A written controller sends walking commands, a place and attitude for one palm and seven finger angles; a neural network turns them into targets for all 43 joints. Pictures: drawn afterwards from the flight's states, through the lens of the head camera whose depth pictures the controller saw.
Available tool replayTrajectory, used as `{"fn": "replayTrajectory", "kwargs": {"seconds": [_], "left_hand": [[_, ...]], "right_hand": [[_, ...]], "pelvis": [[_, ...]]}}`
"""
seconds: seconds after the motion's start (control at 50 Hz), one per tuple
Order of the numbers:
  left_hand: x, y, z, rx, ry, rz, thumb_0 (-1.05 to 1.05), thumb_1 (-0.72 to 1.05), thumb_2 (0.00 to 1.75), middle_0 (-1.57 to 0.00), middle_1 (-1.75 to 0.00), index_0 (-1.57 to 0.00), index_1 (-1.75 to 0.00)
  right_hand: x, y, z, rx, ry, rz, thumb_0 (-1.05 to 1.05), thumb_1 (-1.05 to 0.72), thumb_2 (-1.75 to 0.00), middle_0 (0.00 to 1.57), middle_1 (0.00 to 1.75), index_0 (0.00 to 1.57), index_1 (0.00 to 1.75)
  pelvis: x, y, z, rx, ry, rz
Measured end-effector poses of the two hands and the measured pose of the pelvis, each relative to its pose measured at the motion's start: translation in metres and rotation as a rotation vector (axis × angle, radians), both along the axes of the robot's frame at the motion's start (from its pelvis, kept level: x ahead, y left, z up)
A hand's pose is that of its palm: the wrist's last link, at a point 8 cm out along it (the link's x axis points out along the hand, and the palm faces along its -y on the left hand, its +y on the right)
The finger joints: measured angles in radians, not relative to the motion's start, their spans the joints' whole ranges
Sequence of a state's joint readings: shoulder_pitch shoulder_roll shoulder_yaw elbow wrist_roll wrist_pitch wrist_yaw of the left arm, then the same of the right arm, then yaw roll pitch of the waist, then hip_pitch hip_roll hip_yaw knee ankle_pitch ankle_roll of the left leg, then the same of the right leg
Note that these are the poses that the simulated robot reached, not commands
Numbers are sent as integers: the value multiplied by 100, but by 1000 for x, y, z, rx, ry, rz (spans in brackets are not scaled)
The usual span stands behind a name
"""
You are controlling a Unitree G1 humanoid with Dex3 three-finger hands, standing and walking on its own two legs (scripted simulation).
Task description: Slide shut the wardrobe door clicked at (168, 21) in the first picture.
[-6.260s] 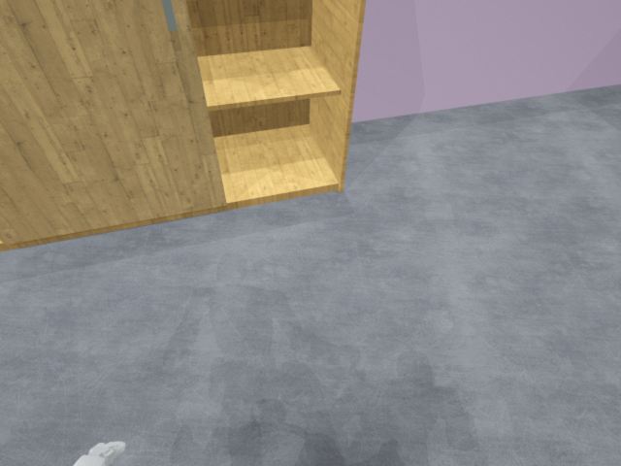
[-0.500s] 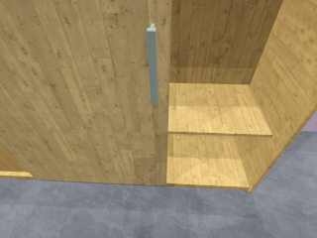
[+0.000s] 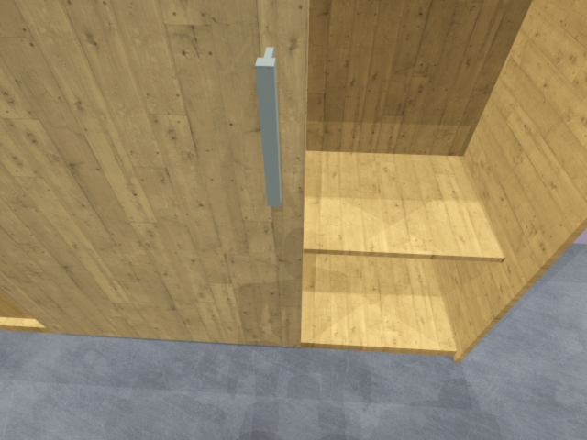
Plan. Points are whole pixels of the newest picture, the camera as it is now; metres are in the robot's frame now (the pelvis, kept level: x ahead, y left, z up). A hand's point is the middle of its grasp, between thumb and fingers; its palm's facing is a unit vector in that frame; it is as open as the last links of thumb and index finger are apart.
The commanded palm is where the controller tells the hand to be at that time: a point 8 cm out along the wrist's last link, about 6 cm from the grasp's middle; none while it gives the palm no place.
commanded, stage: come to a stop and stand still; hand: left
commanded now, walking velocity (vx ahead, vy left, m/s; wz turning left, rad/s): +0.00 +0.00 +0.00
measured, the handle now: (272, 135) +0.51 +0.06 +0.16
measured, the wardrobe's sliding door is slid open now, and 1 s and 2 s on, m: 0.53 0.53 0.53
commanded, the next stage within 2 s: look again from close up in 0.38 s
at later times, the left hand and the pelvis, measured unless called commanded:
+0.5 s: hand out of the picture +0.03 +0.17 -0.17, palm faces +0.02 -0.98 -0.22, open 7.3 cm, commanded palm none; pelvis +0.02 -0.01 +0.00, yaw +0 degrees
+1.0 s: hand out of the picture +0.02 +0.15 -0.17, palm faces +0.02 -0.98 -0.21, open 7.4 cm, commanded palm none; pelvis +0.02 -0.02 +0.00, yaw +0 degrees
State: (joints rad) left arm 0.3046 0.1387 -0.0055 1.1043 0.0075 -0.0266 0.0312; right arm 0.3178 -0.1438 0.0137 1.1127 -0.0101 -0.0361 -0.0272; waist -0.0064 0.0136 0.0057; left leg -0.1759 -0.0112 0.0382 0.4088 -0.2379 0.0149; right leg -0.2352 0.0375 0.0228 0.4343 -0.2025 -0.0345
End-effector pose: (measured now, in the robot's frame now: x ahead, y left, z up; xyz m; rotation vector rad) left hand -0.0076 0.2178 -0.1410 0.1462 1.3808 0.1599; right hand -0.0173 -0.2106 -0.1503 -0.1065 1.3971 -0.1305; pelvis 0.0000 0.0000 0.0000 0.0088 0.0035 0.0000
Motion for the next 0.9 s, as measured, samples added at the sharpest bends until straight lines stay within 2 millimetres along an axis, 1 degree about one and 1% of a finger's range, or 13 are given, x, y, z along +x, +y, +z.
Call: {"fn": "replayTrajectory", "kwargs": {"seconds": [0.16, 0.32, 0.48, 0.9], "left_hand": [[20, 2, 2, 14, -25, -6, 1, 92, 90, -20, -30, -19, -30], [31, 1, 3, 20, -35, -9, 1, 92, 90, -20, -30, -19, -30], [32, -3, 3, 20, -27, -11, 1, 92, 90, -20, -30, -19, -30], [24, -16, 2, 11, -5, -7, 1, 91, 90, -20, -30, -20, -30]], "right_hand": [[22, -4, 0, -4, -23, 6, 1, -91, -89, 20, 30, 20, 30], [31, -11, 0, -15, -30, 11, 1, -91, -89, 20, 30, 20, 30], [30, -15, 0, -15, -14, 11, 1, -91, -89, 20, 30, 20, 30], [18, -24, 1, -13, 25, 4, 1, -91, -89, 20, 30, 20, 30]], "pelvis": [[12, -3, 0, -1, -5, -1], [19, -6, 1, 1, -9, -2], [21, -9, 1, 1, -10, -3], [22, -20, 1, 0, -11, -3]]}}
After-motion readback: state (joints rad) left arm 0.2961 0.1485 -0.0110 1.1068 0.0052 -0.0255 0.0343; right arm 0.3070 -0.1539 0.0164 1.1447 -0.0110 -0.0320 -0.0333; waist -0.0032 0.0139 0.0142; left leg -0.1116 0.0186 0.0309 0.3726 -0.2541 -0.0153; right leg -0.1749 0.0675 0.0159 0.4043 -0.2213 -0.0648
